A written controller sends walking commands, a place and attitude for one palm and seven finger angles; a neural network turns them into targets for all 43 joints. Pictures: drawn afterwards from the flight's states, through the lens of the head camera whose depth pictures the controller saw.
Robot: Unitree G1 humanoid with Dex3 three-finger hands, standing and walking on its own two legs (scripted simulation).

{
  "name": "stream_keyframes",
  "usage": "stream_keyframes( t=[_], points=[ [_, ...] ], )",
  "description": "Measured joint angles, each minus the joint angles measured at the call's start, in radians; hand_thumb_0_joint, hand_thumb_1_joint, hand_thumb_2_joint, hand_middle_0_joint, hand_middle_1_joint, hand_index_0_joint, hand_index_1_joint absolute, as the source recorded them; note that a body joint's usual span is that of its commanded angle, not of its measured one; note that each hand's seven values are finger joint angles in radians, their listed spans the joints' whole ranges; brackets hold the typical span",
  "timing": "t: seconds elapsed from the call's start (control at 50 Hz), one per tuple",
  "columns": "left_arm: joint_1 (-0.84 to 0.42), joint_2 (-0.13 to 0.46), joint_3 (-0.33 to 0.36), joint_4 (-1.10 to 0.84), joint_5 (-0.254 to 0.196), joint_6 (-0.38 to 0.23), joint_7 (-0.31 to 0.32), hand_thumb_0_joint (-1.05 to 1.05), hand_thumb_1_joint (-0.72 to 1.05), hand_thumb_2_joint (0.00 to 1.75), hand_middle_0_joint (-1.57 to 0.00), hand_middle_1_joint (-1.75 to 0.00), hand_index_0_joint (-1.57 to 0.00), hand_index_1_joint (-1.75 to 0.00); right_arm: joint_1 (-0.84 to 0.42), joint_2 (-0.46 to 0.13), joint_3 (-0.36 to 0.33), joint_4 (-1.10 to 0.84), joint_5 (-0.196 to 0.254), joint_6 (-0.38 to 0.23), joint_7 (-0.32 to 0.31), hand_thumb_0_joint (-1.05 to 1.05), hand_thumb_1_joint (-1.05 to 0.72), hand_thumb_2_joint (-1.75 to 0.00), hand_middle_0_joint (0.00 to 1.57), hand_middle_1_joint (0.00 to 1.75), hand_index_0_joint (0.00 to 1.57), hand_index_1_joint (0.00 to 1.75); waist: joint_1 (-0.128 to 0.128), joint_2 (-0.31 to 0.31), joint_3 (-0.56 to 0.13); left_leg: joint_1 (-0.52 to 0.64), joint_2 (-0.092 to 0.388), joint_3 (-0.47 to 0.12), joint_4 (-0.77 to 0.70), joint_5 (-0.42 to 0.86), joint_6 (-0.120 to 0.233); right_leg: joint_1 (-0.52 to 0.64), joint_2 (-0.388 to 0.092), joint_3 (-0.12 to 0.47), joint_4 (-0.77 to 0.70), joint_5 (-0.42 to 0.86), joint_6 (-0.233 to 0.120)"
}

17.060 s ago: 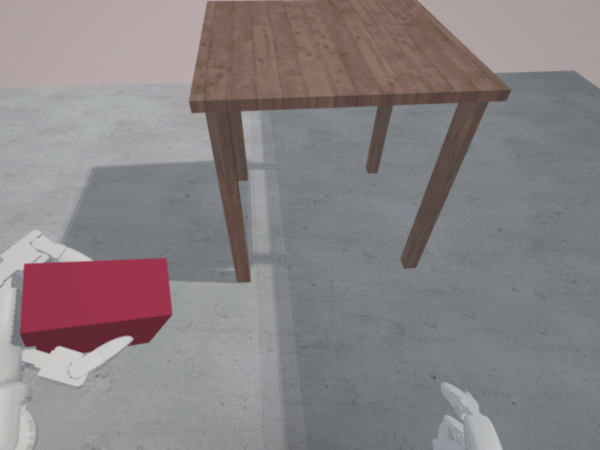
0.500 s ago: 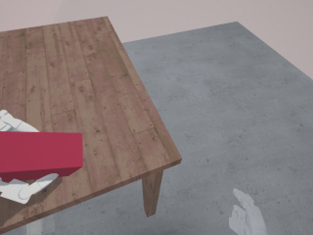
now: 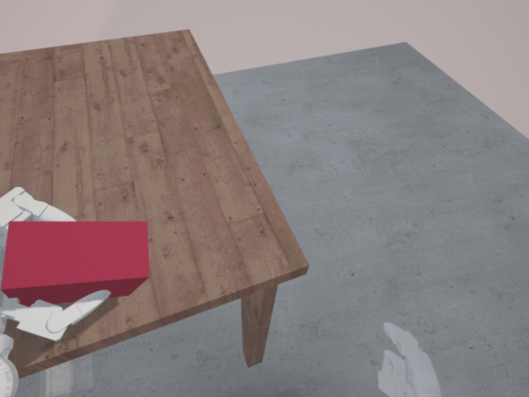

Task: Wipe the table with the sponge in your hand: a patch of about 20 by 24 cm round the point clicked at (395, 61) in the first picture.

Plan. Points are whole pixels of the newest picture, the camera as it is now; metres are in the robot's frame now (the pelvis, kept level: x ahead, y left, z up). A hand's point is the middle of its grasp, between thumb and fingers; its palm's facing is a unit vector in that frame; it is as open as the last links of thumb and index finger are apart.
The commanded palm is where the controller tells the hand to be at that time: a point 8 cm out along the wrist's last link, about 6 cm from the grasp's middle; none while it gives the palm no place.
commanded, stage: shuffle to correct the standing spot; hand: left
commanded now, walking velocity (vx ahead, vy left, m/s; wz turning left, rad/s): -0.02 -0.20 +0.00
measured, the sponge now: (100, 264) +0.23 +0.21 +0.14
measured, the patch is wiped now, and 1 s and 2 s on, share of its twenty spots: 0.00 0.00 0.00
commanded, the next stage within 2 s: come to a stop and stand still in 0.18 s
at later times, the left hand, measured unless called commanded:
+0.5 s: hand (17, 208) +0.26 +0.28 +0.19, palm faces +0.43 -0.75 -0.50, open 10.1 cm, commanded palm +0.17 +0.28 +0.18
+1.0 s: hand out of the picture +0.24 +0.32 +0.16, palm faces +0.37 -0.86 -0.34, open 10.1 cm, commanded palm +0.18 +0.35 +0.18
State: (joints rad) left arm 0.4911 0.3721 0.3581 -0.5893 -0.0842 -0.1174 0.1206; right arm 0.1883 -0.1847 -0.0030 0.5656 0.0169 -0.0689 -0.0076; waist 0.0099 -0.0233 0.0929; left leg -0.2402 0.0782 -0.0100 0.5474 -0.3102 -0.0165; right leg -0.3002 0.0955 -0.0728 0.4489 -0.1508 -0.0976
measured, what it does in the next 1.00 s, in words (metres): shifts its weight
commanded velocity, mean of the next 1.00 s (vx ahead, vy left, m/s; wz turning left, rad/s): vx -0.01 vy -0.05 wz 0.00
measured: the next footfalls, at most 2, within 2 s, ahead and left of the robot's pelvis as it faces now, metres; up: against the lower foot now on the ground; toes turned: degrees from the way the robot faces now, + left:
none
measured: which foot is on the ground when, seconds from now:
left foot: down 0.00-1.00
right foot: down 0.00-1.00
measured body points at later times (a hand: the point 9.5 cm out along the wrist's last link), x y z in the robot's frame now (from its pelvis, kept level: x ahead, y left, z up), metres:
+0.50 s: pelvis +0.00 +0.00 +0.00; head +0.06 +0.00 +0.44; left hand +0.23 +0.32 +0.22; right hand +0.17 -0.24 -0.09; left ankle -0.01 +0.16 -0.73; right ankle +0.06 -0.05 -0.73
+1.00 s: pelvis +0.01 +0.07 +0.00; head +0.02 +0.09 +0.45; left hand +0.21 +0.36 +0.18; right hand +0.18 -0.14 -0.07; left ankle -0.01 +0.15 -0.73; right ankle +0.06 -0.05 -0.73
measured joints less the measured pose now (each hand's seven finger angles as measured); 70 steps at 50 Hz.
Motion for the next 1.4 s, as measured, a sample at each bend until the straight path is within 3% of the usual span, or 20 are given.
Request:
stream_keyframes(
  t=[0.12,0.2,0.32,0.36,0.38,0.42,0.46,0.5,0.56,0.6,0.64,0.72,0.86,1.04,1.22,1.4],
  points=[
    [0.013,0.038,0.024,-0.006,0.001,0.000,0.004,-0.01,-0.50,1.03,-0.72,-1.36,-0.74,-1.35,0.009,-0.012,-0.012,-0.004,0.001,0.005,-0.014,0.01,-0.91,-0.90,0.20,0.30,0.20,0.30,-0.008,-0.010,0.009,0.013,-0.001,0.004,-0.031,0.019,-0.044,-0.005,-0.005,0.004,0.009,-0.010,0.025],
    [0.010,0.048,0.040,-0.004,0.001,-0.001,0.004,-0.01,-0.50,1.03,-0.72,-1.36,-0.74,-1.35,0.005,-0.018,-0.023,-0.003,0.004,0.004,-0.012,0.01,-0.91,-0.90,0.20,0.30,0.20,0.30,-0.012,0.011,0.021,0.016,0.005,-0.005,-0.008,0.000,-0.049,0.006,0.002,-0.005,0.019,-0.023,0.000],
    [0.035,0.026,0.022,-0.013,-0.009,-0.002,0.004,-0.01,-0.50,1.03,-0.72,-1.36,-0.74,-1.35,-0.006,-0.020,-0.026,0.004,0.008,0.013,-0.005,0.01,-0.91,-0.90,0.20,0.30,0.20,0.30,-0.023,0.023,0.008,0.003,0.007,-0.011,0.023,-0.025,-0.002,0.005,0.007,-0.011,0.025,-0.035,-0.013],
    [-0.105,0.126,0.046,0.056,0.045,-0.022,-0.062,-0.01,-0.50,1.03,-0.72,-1.36,-0.74,-1.35,0.019,-0.007,-0.041,0.032,-0.008,-0.044,-0.022,0.01,-0.91,-0.90,0.20,0.30,0.20,0.30,0.025,-0.001,0.026,0.015,0.012,0.017,-0.002,-0.002,-0.019,0.009,0.000,-0.011,0.020,-0.028,-0.008],
    [-0.191,0.180,0.072,0.107,0.047,-0.038,-0.078,-0.01,-0.50,1.03,-0.72,-1.36,-0.74,-1.35,0.024,-0.004,-0.039,0.041,-0.011,-0.057,-0.025,0.01,-0.91,-0.90,0.20,0.30,0.20,0.30,0.039,-0.017,0.034,0.016,0.008,0.020,-0.019,0.009,-0.035,-0.003,-0.010,-0.016,0.034,-0.031,-0.010],
    [-0.299,0.220,0.138,0.193,0.032,-0.064,-0.077,-0.01,-0.50,1.03,-0.73,-1.36,-0.74,-1.35,0.013,-0.013,-0.027,0.047,-0.013,-0.070,-0.014,0.01,-0.91,-0.90,0.20,0.30,0.20,0.30,0.048,-0.030,0.045,0.006,0.000,0.033,-0.020,0.020,-0.049,-0.031,-0.019,-0.006,0.064,-0.036,-0.003],
    [-0.303,0.195,0.187,0.230,0.011,-0.072,-0.063,-0.01,-0.50,1.03,-0.72,-1.36,-0.74,-1.35,0.001,-0.034,-0.025,0.031,-0.007,-0.078,0.006,0.01,-0.91,-0.90,0.20,0.30,0.20,0.30,0.034,-0.015,0.045,-0.006,-0.002,0.056,0.000,0.011,-0.038,-0.055,-0.021,0.015,0.092,-0.041,0.021],
    [-0.235,0.128,0.175,0.210,0.002,-0.071,-0.054,-0.01,-0.50,1.03,-0.72,-1.36,-0.74,-1.35,0.003,-0.056,-0.034,0.008,0.005,-0.082,0.028,0.01,-0.91,-0.90,0.20,0.30,0.20,0.30,0.009,0.016,0.040,-0.010,-0.008,0.072,0.019,-0.002,-0.027,-0.064,-0.026,0.031,0.111,-0.048,0.032],
    [-0.093,0.027,0.062,0.139,0.015,-0.076,-0.063,-0.01,-0.50,1.03,-0.72,-1.36,-0.74,-1.35,0.013,-0.071,-0.043,0.010,0.016,-0.081,0.038,0.01,-0.91,-0.90,0.20,0.30,0.20,0.30,-0.018,0.051,0.029,-0.009,-0.020,0.073,0.039,-0.020,0.006,-0.050,-0.032,0.039,0.102,-0.047,0.026],
    [-0.012,-0.003,-0.010,0.108,0.027,-0.078,-0.073,-0.01,-0.50,1.03,-0.72,-1.36,-0.74,-1.35,0.019,-0.061,-0.038,0.027,0.014,-0.071,0.029,0.01,-0.91,-0.90,0.20,0.30,0.20,0.30,-0.023,0.046,0.017,-0.006,-0.036,0.056,0.033,-0.029,0.024,-0.038,-0.035,0.044,0.080,-0.036,0.032],
    [0.029,-0.004,-0.042,0.089,0.026,-0.079,-0.074,-0.01,-0.50,1.03,-0.72,-1.36,-0.74,-1.35,0.031,-0.039,-0.023,0.041,0.006,-0.066,0.015,0.01,-0.91,-0.90,0.20,0.30,0.20,0.30,-0.018,0.018,0.010,0.006,-0.051,0.043,0.006,0.000,0.026,-0.028,-0.038,0.048,0.058,-0.022,0.037],
    [-0.010,0.025,-0.024,0.077,0.025,-0.090,-0.052,-0.01,-0.50,1.03,-0.73,-1.36,-0.74,-1.34,0.059,-0.005,0.012,0.047,-0.010,-0.073,-0.007,0.01,-0.91,-0.90,0.20,0.30,0.20,0.30,0.011,-0.043,0.000,0.036,-0.070,0.048,-0.042,0.029,0.016,-0.008,-0.056,0.057,0.037,-0.012,0.054],
    [-0.155,0.008,0.049,0.174,0.054,-0.100,-0.021,-0.01,-0.50,1.03,-0.73,-1.36,-0.74,-1.34,0.053,-0.005,0.027,0.037,-0.009,-0.105,0.005,0.01,-0.91,-0.90,0.20,0.30,0.20,0.30,0.033,-0.009,-0.026,0.053,-0.091,0.054,-0.024,0.009,0.049,0.018,-0.076,0.066,0.035,-0.014,0.082],
    [-0.121,-0.047,-0.037,0.190,0.077,-0.091,-0.040,-0.01,-0.50,1.03,-0.73,-1.36,-0.74,-1.34,0.026,0.007,0.039,0.018,-0.019,-0.104,0.018,0.01,-0.90,-0.90,0.20,0.30,0.20,0.30,0.026,-0.014,-0.035,0.078,-0.112,0.061,-0.055,0.006,0.074,0.041,-0.095,0.076,0.010,-0.021,0.108],
    [-0.104,0.016,0.010,0.082,0.070,-0.101,-0.031,-0.01,-0.50,1.03,-0.73,-1.35,-0.74,-1.34,-0.004,0.000,0.019,-0.002,-0.023,-0.094,0.016,0.01,-0.90,-0.90,0.20,0.30,0.20,0.30,0.018,-0.031,0.017,0.083,-0.116,0.052,-0.043,-0.012,0.079,0.058,-0.100,0.067,0.006,-0.033,0.115],
    [-0.061,0.017,0.018,0.093,0.057,-0.111,-0.030,-0.01,-0.50,1.03,-0.73,-1.35,-0.74,-1.34,0.004,-0.007,0.009,0.003,-0.016,-0.050,0.013,0.01,-0.91,-0.90,0.20,0.30,0.20,0.30,0.013,0.000,-0.009,0.096,-0.119,0.046,-0.048,-0.019,0.079,0.072,-0.104,0.062,0.001,-0.043,0.119]
  ],
)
